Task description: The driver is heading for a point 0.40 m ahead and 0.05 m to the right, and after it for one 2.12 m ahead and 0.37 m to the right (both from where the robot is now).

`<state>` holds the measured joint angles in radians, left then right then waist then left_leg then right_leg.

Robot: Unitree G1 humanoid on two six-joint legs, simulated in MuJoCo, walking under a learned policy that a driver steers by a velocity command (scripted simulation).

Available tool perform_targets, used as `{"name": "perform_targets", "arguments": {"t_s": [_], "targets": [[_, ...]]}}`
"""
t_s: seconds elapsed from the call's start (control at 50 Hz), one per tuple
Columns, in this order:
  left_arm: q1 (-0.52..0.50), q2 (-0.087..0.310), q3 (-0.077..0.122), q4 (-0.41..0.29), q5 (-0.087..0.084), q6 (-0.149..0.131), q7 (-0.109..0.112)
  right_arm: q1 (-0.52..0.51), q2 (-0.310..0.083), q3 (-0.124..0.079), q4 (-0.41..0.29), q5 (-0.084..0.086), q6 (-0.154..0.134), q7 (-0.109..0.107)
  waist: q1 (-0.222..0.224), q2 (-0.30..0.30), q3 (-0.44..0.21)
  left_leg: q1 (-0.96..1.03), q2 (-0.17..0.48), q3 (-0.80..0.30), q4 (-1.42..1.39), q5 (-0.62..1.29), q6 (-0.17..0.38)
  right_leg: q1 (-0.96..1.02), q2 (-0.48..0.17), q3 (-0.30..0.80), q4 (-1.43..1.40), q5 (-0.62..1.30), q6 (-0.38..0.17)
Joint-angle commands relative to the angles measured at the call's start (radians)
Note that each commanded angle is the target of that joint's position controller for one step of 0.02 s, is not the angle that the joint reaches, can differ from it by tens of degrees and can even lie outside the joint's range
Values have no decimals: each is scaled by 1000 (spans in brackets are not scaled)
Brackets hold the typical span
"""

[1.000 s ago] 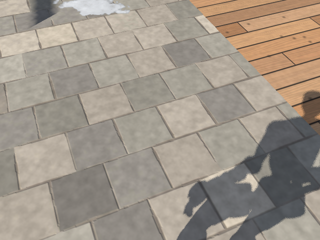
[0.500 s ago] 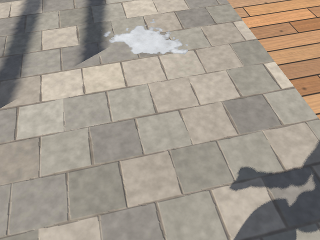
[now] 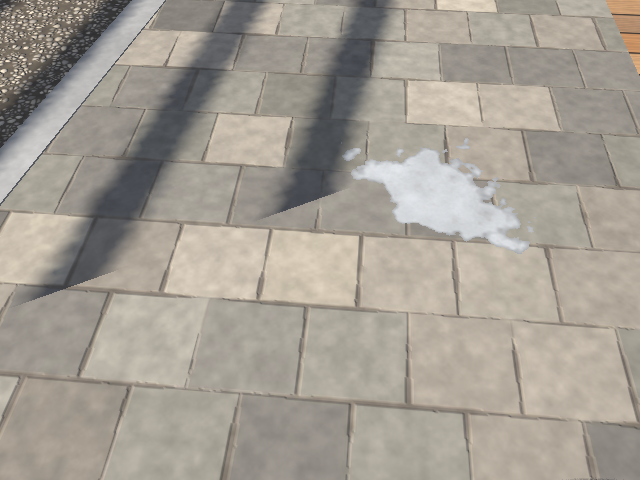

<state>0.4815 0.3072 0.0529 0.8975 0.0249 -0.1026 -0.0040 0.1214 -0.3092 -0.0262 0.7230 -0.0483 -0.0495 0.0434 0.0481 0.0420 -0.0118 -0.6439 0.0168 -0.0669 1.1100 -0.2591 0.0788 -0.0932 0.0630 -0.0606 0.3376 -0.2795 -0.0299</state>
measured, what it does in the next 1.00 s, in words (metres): walks ahead, turning right: left foot, then right foot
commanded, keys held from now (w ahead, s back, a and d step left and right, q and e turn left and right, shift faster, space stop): w+shift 0.14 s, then shift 0.02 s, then e+shift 0.48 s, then shift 0.36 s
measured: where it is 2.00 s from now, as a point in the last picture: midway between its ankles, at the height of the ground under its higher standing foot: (416, 325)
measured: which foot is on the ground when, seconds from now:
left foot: up 0.00-0.18, down 0.20-0.62, up 0.64-1.00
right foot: down 0.00-0.20, up 0.22-0.60, down 0.62-1.00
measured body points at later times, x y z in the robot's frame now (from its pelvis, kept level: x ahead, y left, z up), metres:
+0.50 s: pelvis +0.41 +0.03 +0.00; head +0.45 +0.01 +0.45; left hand +0.61 +0.27 -0.10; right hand +0.44 -0.27 -0.12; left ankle +0.37 +0.10 -0.74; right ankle +0.55 -0.12 -0.68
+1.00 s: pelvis +0.58 +0.01 -0.01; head +0.60 -0.01 +0.44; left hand +0.84 +0.18 -0.09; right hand +0.61 -0.30 -0.12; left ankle +0.67 +0.15 -0.71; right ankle +0.61 -0.09 -0.74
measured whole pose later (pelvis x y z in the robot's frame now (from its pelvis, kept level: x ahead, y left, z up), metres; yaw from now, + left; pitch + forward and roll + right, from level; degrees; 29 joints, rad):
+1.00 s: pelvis +0.58 +0.01 -0.01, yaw -26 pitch +2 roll +0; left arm 0.15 0.27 0.06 0.61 0.02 0.03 0.03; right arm 0.09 -0.28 -0.05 0.77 0.01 0.03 -0.04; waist 0.02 0.01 0.03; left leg -0.48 0.04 -0.07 0.83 -0.35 -0.08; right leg -0.39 0.12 0.10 0.50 -0.14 -0.07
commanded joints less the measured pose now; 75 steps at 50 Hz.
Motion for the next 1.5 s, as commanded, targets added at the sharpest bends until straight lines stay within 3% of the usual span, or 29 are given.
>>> {"name": "perform_targets", "arguments": {"t_s": [0.02, 0.12, 0.18, 0.2, 0.22, 0.24, 0.28, 0.34, 0.4, 0.52, 0.6, 0.62, 0.64, 0.66, 0.68, 0.72, 0.84, 1.04, 1.08, 1.1, 1.12, 1.2, 1.24, 1.28, 1.36, 1.4, 1.42, 1.46, 1.5], "targets": [[-89, 79, 6, -64, -16, -33, -9, -115, -20, 24, -123, -2, -14, 24, -68, -91, 127, -26, 55, 45, -277, 182, -14, -119, -209, 150, -284, 243, -140], [3, 156, 16, -11, -28, -38, -14, -181, -37, 29, -126, 9, -21, 22, -56, -89, 105, 220, -24, 175, -509, 332, 42, 34, -238, 40, -290, 857, -116], [22, 191, 18, 20, -18, -1, 14, 159, -96, -3, -16, -19, -29, -15, -218, -142, -100, 604, -94, 162, -587, 257, 83, 77, -228, 10, 274, 1199, -58], [27, 145, 4, 2, -22, 1, 17, 311, -156, -25, 24, -41, -35, -33, -265, -124, -197, 857, 58, 27, -558, 289, 99, -114, -185, 23, 580, 884, -43], [174, -52, -36, -33, -62, 4, 13, 314, -248, -48, 16, -69, -42, -42, -139, 195, -383, 1166, 483, -464, -528, 711, 232, -464, -5, 23, 1088, -260, -6], [141, 105, 3, -17, -53, 16, 35, 348, -214, -58, 3, 0, -29, -36, -193, 21, -539, 1139, 481, -550, -548, 885, 262, -474, -7, 161, 1203, -245, -27], [-71, 94, 7, -74, -78, 4, 30, 160, -87, -29, -11, 62, -53, -25, -161, 51, -206, 871, 345, -234, -650, 889, 210, -596, -111, 180, 1066, -190, 18], [-83, 55, 28, -80, -77, 50, 26, 40, -24, -23, 8, 34, -68, -31, -32, 32, -51, 542, 272, -33, -794, 783, 140, -481, -171, 143, 960, -92, 42], [-121, -10, 22, -133, -58, 86, 23, -67, -40, -33, 8, 37, -67, -48, 26, 35, 31, 361, 248, 121, -877, 774, 124, -459, -182, 95, 776, -5, 64], [-231, 22, 32, -196, -36, 82, -44, -59, -114, -57, 16, 70, -24, -101, -12, 27, -40, 509, 191, 294, -767, 739, 60, -336, -101, -22, 331, 389, 15], [-80, 138, 85, -200, -38, 95, -55, -93, -144, -75, -12, 93, 20, -104, 84, 19, -96, 555, 207, 300, -401, 891, -2, -162, -14, -68, 262, 228, -89], [7, 176, 106, -184, -38, 92, -36, -91, -118, -67, -15, 88, 25, -95, 134, -59, -108, 447, 152, 288, -172, 649, -50, -10, -10, -6, 153, 360, -130], [-85, 246, 110, -204, -38, 87, -18, -12, -1, -38, -29, 32, 24, -74, -2, -351, -49, 212, -25, 271, 116, -313, -108, 71, -161, 276, 182, 914, -203], [-159, 284, 105, -288, 19, 66, -24, 108, -40, -36, -51, 35, 17, -59, -64, -380, -278, -35, -175, 42, 409, -461, -152, 275, -387, 822, 71, 754, -464], [-229, 239, 98, -339, 3, 62, -31, 63, -127, -49, -39, 56, 6, -48, -14, -194, -342, -46, -103, -82, 418, -369, -126, 269, -407, 803, 5, 577, -433], [-301, 140, 66, -346, -41, 66, -16, -40, -122, -54, -45, 46, 18, -61, -40, 22, -180, -35, -23, -62, 286, -232, -116, 44, -327, 594, 8, 441, -312], [-269, 135, 59, -337, -13, 97, 32, -27, -36, -38, -27, 50, 54, -79, -52, -76, -171, 143, -1, 6, -60, -150, -157, -137, -216, 357, 40, 652, -241], [-327, 58, 26, -328, -13, 136, 28, 5, -24, -40, -2, 51, 42, -67, -42, -194, -103, 348, 0, 53, -545, 7, -121, -196, -194, 398, 71, 155, -163], [-269, 18, 14, -307, -9, 127, 26, 40, -70, -45, 3, 17, 29, -53, -29, -93, -85, 460, 102, -50, -709, 172, -57, -260, -111, 330, 179, 53, -66], [-213, 2, 13, -312, -3, 117, 19, -4, -134, -58, -4, 6, 29, -56, 46, 108, -63, 438, 225, -185, -725, 287, 38, -311, 2, 200, 247, -94, -12], [-280, 36, 21, -324, 3, 108, 18, -22, -82, -48, -5, 4, 26, -56, 10, 180, -49, 333, 277, -260, -782, 193, 106, -260, -16, 167, 256, -118, 22], [-339, -4, 18, -299, 3, 123, 15, 29, -53, -39, 18, 30, 8, -58, -35, 116, -68, 327, 145, -142, -787, -187, 7, -120, -28, 139, 200, 12, 32], [-350, 40, 37, -300, -34, 112, 5, 119, -159, -74, 30, 47, 20, -62, -80, 172, 33, 333, 223, -284, -909, -609, 72, -292, 17, 30, 388, -162, 20], [-417, 61, 46, -322, -63, 77, -2, 168, -167, -81, 34, 57, 7, -72, -116, 163, 135, 419, 344, -458, -980, -603, 156, -539, -74, 93, 540, -181, -10], [-438, 9, 31, -308, -52, 20, -13, 202, -118, -75, 41, 77, -23, -66, -129, 71, 69, 608, 284, -321, -954, -346, 124, -613, -124, 81, 434, -86, -17], [-415, -7, 26, -292, -52, 10, -19, 158, -130, -78, 32, 82, -25, -53, -105, 103, 52, 493, 215, -194, -953, -250, 108, -418, -92, 27, 308, -52, -6], [-392, -3, 20, -284, 37, 45, -49, 180, -139, -86, 54, 7, -9, -32, -103, 102, 35, 450, 148, -115, -955, -258, 94, -295, -26, -39, 241, -76, 3], [-289, 0, 25, -250, 25, 61, -50, 155, -133, -92, 58, 22, 2, -16, -43, 98, 41, 316, 135, -63, -889, -267, 87, -65, -3, -90, 137, 49, -3], [9, 76, 51, -162, 22, 43, -27, 98, -64, -70, 40, 16, -6, -16, 117, -69, -36, 72, 61, 21, -542, -148, 55, 310, -89, 47, 112, -66, -32]]}}
Keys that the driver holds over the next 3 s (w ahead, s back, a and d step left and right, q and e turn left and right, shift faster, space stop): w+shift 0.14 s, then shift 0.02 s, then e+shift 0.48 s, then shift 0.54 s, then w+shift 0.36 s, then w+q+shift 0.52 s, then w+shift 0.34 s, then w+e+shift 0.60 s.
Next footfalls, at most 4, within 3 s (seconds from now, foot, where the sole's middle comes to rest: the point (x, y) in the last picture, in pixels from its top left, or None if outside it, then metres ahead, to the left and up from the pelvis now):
0.20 left None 0.41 0.10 -0.78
0.62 right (397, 419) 0.64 -0.10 -0.78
1.08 left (293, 390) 0.70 0.13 -0.78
1.50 right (423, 408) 0.67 -0.16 -0.78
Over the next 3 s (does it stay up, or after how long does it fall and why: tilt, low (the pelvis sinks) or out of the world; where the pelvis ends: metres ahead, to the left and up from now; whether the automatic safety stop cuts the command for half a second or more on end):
stays up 1.92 -0.21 0.00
